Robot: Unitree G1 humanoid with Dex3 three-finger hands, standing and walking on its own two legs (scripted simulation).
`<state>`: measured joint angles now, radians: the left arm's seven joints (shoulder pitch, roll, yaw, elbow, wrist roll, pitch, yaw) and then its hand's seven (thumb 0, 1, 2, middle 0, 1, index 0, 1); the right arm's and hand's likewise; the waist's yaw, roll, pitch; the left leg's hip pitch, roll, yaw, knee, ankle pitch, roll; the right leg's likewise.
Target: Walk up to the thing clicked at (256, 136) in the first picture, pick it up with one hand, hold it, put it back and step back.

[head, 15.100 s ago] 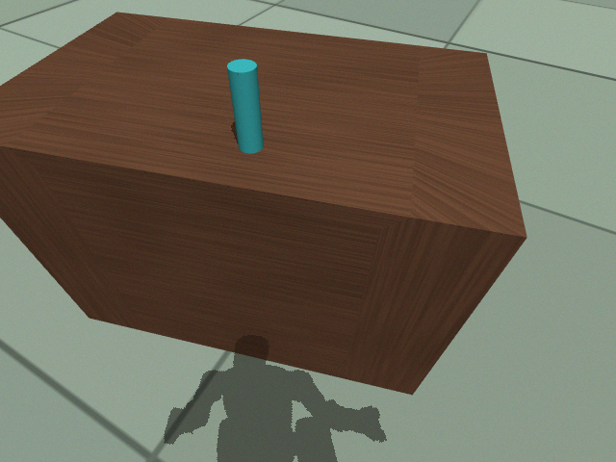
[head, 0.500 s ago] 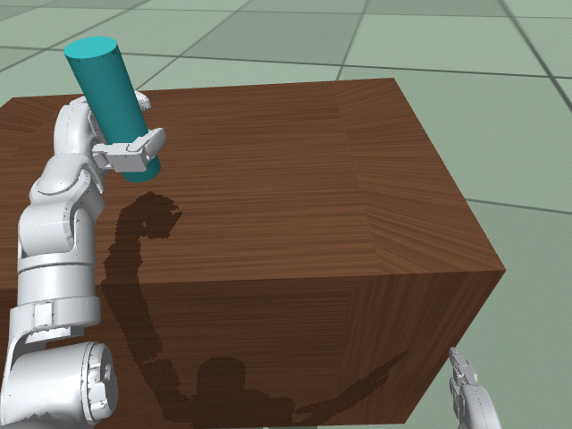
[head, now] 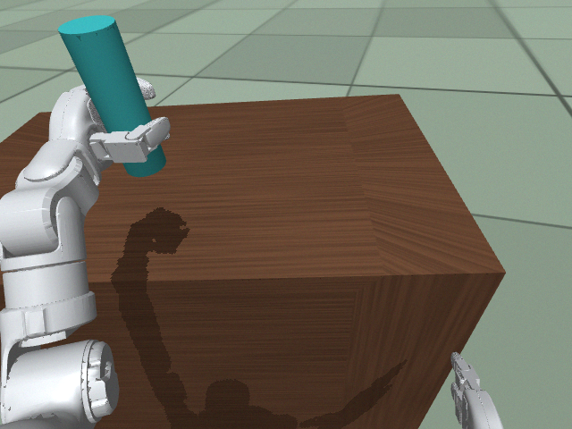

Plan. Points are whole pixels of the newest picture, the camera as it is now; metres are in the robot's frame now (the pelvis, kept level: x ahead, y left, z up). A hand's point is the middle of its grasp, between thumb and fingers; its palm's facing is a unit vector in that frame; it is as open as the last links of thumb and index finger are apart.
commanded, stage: lift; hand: left
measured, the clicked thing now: (121, 105) +0.36 +0.18 +0.33
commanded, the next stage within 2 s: hold in 0.30 s
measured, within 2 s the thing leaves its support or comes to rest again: neither
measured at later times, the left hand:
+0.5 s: hand (118, 115) +0.34 +0.17 +0.33, palm faces +0.09 -1.00 -0.01, open 7.3 cm
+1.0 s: hand (109, 106) +0.32 +0.17 +0.35, palm faces +0.07 -1.00 -0.02, open 7.3 cm
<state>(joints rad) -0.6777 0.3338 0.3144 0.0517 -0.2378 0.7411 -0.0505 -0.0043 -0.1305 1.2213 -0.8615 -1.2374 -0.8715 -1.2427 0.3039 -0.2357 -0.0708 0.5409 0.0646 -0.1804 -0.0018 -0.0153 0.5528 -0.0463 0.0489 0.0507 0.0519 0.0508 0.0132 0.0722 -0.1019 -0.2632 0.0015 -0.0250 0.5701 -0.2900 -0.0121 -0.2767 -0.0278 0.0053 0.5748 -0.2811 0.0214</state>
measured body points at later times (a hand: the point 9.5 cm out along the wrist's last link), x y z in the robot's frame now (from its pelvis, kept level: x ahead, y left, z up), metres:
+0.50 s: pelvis -0.01 +0.00 +0.00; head -0.06 -0.03 +0.44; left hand +0.33 +0.22 +0.33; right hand +0.17 -0.24 -0.07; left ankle +0.01 +0.13 -0.73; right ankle +0.02 -0.13 -0.73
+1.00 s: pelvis -0.01 +0.01 +0.00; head -0.06 -0.03 +0.44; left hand +0.31 +0.22 +0.35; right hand +0.17 -0.25 -0.07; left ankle +0.01 +0.13 -0.73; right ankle +0.02 -0.13 -0.73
